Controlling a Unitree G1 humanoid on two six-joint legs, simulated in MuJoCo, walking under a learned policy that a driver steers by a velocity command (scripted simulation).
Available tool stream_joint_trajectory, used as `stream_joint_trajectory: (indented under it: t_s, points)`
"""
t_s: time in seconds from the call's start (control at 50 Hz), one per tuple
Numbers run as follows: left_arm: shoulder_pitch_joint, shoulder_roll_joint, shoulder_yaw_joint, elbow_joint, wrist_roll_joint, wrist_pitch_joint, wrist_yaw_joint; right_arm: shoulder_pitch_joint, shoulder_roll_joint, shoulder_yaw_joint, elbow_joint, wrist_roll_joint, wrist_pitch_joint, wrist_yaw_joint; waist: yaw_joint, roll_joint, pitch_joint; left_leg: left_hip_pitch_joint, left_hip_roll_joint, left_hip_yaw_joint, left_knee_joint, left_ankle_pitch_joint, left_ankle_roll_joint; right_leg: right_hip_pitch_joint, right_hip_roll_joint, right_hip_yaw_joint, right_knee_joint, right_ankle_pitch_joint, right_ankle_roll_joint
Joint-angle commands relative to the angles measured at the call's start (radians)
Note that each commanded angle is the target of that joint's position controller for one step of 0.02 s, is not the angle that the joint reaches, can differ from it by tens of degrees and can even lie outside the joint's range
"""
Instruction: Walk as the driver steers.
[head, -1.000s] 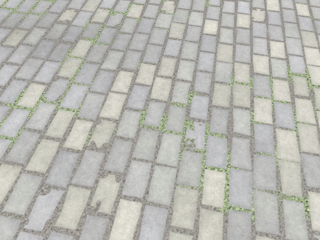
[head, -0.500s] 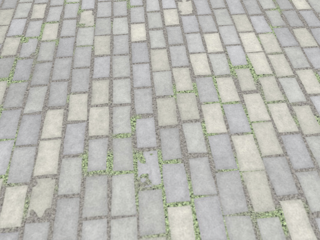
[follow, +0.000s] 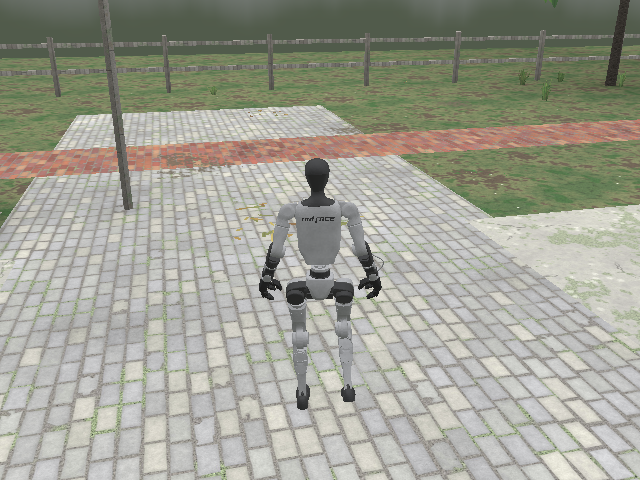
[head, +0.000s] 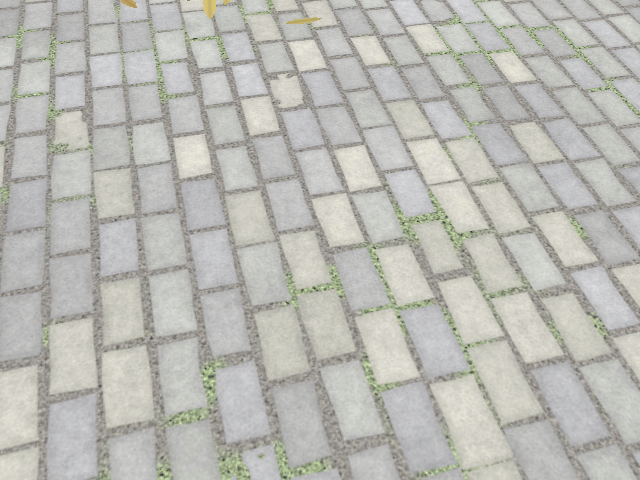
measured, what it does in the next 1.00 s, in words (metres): walks ahead, turning left: right foot, then left foot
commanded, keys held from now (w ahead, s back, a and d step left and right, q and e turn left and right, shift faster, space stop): w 0.40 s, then w+q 0.60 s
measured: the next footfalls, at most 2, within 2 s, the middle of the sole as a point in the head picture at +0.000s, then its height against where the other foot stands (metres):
right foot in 0.36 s outside the picture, level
left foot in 0.90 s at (264, 414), level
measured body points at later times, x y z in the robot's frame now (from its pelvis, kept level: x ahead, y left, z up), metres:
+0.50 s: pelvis +0.28 -0.06 +0.00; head +0.30 -0.07 +0.45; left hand +0.42 +0.21 -0.10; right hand +0.34 -0.34 -0.13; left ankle +0.19 +0.09 -0.65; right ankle +0.32 -0.15 -0.74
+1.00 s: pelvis +0.54 +0.02 -0.02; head +0.58 +0.04 +0.43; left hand +0.54 +0.31 -0.14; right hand +0.77 -0.20 -0.11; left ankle +0.59 +0.11 -0.74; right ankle +0.43 -0.16 -0.64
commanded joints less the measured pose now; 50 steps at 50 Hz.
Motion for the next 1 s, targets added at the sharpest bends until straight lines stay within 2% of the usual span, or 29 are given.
stream_joint_trajectory:
  t_s: [0.02,0.08,0.16,0.24,0.3,0.32,0.34,0.36,0.38,0.4,0.42,0.44,0.46,0.48,0.5,0.56,0.62,0.68,0.78,0.8,0.84,0.86,0.88,0.9,0.92,0.94,0.96,0.98,1.0]
  points:
    - [-0.014,0.061,0.019,-0.076,0.006,-0.013,0.0,0.0,-0.125,-0.025,-0.044,0.007,-0.017,-0.007,0.009,0.139,-0.023,0.144,0.262,-0.293,-0.247,0.099,0.174,-0.178,-0.079,0.022,-0.077,0.069,0.02]
    - [-0.107,0.038,0.008,-0.103,0.011,-0.015,-0.001,0.027,-0.159,-0.033,-0.022,0.012,-0.009,-0.018,-0.013,0.108,-0.005,0.156,0.255,-0.218,-0.274,0.192,0.174,-0.209,-0.086,0.005,-0.254,0.204,0.044]
    - [-0.229,0.018,-0.002,-0.127,0.004,-0.027,-0.015,0.085,-0.174,-0.034,0.012,0.023,0.004,-0.024,-0.058,0.108,0.019,0.159,0.224,-0.129,-0.272,0.222,0.143,-0.14,-0.053,-0.03,-0.477,0.386,0.048]
    - [-0.327,0.027,-0.001,-0.162,-0.006,-0.037,-0.036,0.147,-0.183,-0.035,0.052,0.027,0.024,-0.027,-0.081,0.11,0.049,0.249,0.273,-0.142,-0.235,0.241,0.135,-0.14,-0.029,-0.036,-0.572,0.374,0.025]
    - [-0.301,0.058,0.009,-0.164,-0.004,-0.044,-0.047,0.139,-0.206,-0.044,0.064,0.029,0.04,-0.035,-0.038,0.127,0.027,0.325,0.303,-0.144,-0.151,0.405,0.109,-0.069,-0.005,-0.047,-0.622,0.272,-0.017]
    - [-0.227,0.081,0.022,-0.145,0.0,-0.045,-0.044,0.119,-0.216,-0.046,0.062,0.031,0.045,-0.038,0.011,0.134,-0.019,0.322,0.286,-0.121,-0.065,0.565,0.094,0.048,0.023,-0.073,-0.646,0.263,-0.039]
    - [-0.084,0.124,0.044,-0.1,0.005,-0.043,-0.037,0.11,-0.202,-0.04,0.058,0.028,0.048,-0.04,0.081,0.118,-0.113,0.273,0.24,-0.082,0.099,0.654,0.069,0.258,0.035,-0.087,-0.66,0.29,-0.071]
    - [0.102,0.19,0.065,-0.063,0.016,-0.039,-0.025,0.103,-0.16,-0.02,0.031,0.007,0.045,-0.042,0.153,0.038,-0.263,0.078,0.189,-0.047,0.382,0.433,0.034,0.572,-0.121,0.078,-0.609,0.337,-0.135]
    - [0.155,0.27,0.08,-0.042,0.016,-0.034,-0.026,0.233,-0.036,0.018,0.015,0.004,0.024,-0.034,0.09,-0.232,-0.391,-0.327,0.007,-0.026,0.74,-0.25,-0.033,0.909,-0.353,0.542,-0.687,0.152,-0.297]
    - [0.168,0.17,0.056,-0.041,0.003,-0.029,-0.026,0.183,-0.127,-0.001,0.031,0.023,0.004,-0.026,0.131,-0.172,-0.39,-0.452,0.032,-0.147,0.863,-0.407,-0.028,0.898,-0.355,0.662,-0.778,0.01,-0.296]
    - [0.095,0.136,0.041,-0.047,0.005,-0.03,-0.022,0.089,-0.179,-0.017,0.001,0.049,-0.007,-0.021,0.127,-0.113,-0.225,-0.514,0.079,-0.142,0.886,-0.334,-0.018,0.766,-0.328,0.508,-0.803,0.029,-0.251]
    - [0.031,0.116,0.034,-0.053,0.011,-0.03,-0.02,0.032,-0.171,-0.016,-0.009,0.049,-0.009,-0.023,0.1,-0.037,-0.143,-0.487,0.125,-0.117,0.843,-0.243,-0.019,0.624,-0.289,0.387,-0.828,0.111,-0.224]
    - [-0.018,0.089,0.026,-0.051,0.018,-0.034,-0.023,0.006,-0.161,-0.019,-0.012,0.035,-0.003,-0.025,0.071,-0.012,-0.079,-0.456,0.152,-0.111,0.786,-0.187,-0.027,0.508,-0.255,0.304,-0.864,0.188,-0.21]
    - [-0.047,0.067,0.02,-0.049,0.026,-0.042,-0.024,0.027,-0.151,-0.023,-0.005,0.032,0.009,-0.025,0.037,-0.034,-0.062,-0.395,0.177,-0.123,0.754,-0.145,-0.031,0.432,-0.23,0.24,-0.898,0.233,-0.196]
    - [-0.06,0.063,0.022,-0.042,0.026,-0.05,-0.026,0.052,-0.129,-0.021,0.005,0.034,0.024,-0.026,0.019,-0.048,-0.055,-0.352,0.182,-0.125,0.735,-0.123,-0.038,0.382,-0.22,0.198,-0.931,0.249,-0.194]
    - [-0.062,0.085,0.031,-0.008,0.026,-0.069,-0.022,0.035,-0.094,-0.019,-0.002,0.032,0.053,-0.032,0.001,-0.027,-0.008,-0.375,0.186,-0.14,0.67,-0.047,-0.061,0.315,-0.221,0.083,-0.994,0.324,-0.198]
    - [-0.048,0.102,0.036,0.02,0.03,-0.069,-0.01,-0.028,-0.089,-0.02,-0.022,0.027,0.052,-0.027,0.015,-0.01,0.013,-0.424,0.176,-0.149,0.528,0.123,-0.069,0.344,-0.202,-0.024,-1.009,0.384,-0.175]
    - [-0.036,0.119,0.037,0.038,0.025,-0.064,-0.002,-0.122,-0.07,-0.012,-0.049,0.025,0.044,-0.01,0.05,-0.001,0.036,-0.386,0.162,-0.087,0.355,0.263,-0.06,0.357,-0.179,-0.122,-1.02,0.403,-0.144]
    - [0.05,0.148,0.047,0.091,0.007,-0.031,0.006,-0.265,-0.058,-0.003,-0.129,0.026,0.044,0.018,0.102,0.013,0.078,-0.453,0.144,-0.027,0.217,0.205,-0.022,0.545,-0.238,-0.176,-0.962,0.479,-0.127]
    - [0.054,0.154,0.05,0.097,0.003,-0.021,0.008,-0.276,-0.062,-0.005,-0.144,0.026,0.045,0.025,0.098,0.007,0.077,-0.457,0.136,-0.011,0.205,0.158,-0.009,0.582,-0.25,-0.184,-0.931,0.539,-0.119]
    - [0.033,0.179,0.057,0.093,-0.002,-0.004,0.016,-0.25,-0.085,-0.018,-0.161,0.026,0.048,0.035,0.063,-0.026,0.037,-0.373,0.087,0.045,0.197,0.054,0.025,0.62,-0.256,-0.215,-0.823,0.83,-0.095]
    - [0.023,0.194,0.061,0.088,-0.003,0.004,0.023,-0.196,-0.107,-0.03,-0.157,0.025,0.052,0.036,0.027,-0.048,-0.007,-0.287,0.049,0.076,0.205,0.001,0.046,0.623,-0.252,-0.23,-0.726,0.999,-0.082]
    - [0.009,0.2,0.061,0.083,-0.002,0.014,0.029,-0.077,-0.144,-0.053,-0.132,0.027,0.055,0.032,-0.042,-0.046,-0.073,-0.129,0.006,0.094,0.178,-0.001,0.074,0.588,-0.231,-0.251,-0.56,1.082,-0.061]
    - [0.003,0.189,0.055,0.073,-0.001,0.014,0.035,0.091,-0.206,-0.088,-0.091,0.03,0.059,0.017,-0.127,-0.008,-0.159,0.145,-0.001,0.042,0.12,0.053,0.118,0.436,-0.19,-0.267,-0.322,0.965,-0.023]
    - [0.082,0.08,0.019,0.029,0.033,-0.006,0.025,0.174,-0.325,-0.118,-0.077,0.031,0.065,-0.004,-0.089,0.224,-0.267,0.538,0.254,-0.392,0.118,0.043,0.262,0.017,-0.068,-0.26,0.054,0.3,0.038]
    - [0.067,0.053,-0.002,0.007,0.026,-0.049,0.006,0.163,-0.314,-0.105,-0.107,0.032,0.054,-0.001,-0.07,0.248,-0.411,0.699,0.403,-0.865,-0.068,-0.1,0.4,-0.226,0.091,-0.04,0.266,-0.27,0.058]
    - [-0.054,0.134,0.021,-0.017,-0.017,-0.079,-0.01,0.151,-0.239,-0.083,-0.105,0.022,0.046,0.001,-0.117,0.156,-0.323,0.649,0.372,-0.748,-0.11,-0.115,0.334,-0.333,0.022,0.054,0.29,-0.207,0.032]
    - [-0.102,0.129,0.016,-0.037,-0.029,-0.093,-0.013,0.104,-0.204,-0.074,-0.107,0.022,0.04,-0.001,-0.092,0.114,-0.201,0.508,0.331,-0.603,-0.114,-0.067,0.292,-0.344,-0.021,0.038,0.221,-0.119,0.013]
    - [-0.103,0.121,0.018,-0.028,-0.008,-0.096,-0.006,0.034,-0.176,-0.064,-0.118,0.023,0.038,-0.002,-0.041,0.046,-0.118,0.348,0.287,-0.495,-0.124,0.029,0.258,-0.29,-0.06,0.031,0.122,-0.057,0.017]
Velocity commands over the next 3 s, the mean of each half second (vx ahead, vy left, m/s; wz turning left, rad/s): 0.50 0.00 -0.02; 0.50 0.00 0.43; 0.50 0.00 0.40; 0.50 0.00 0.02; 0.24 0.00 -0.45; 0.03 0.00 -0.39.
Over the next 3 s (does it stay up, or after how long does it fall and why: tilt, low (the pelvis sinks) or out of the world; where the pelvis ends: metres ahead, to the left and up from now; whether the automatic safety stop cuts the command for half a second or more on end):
stays up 1.28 0.35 0.00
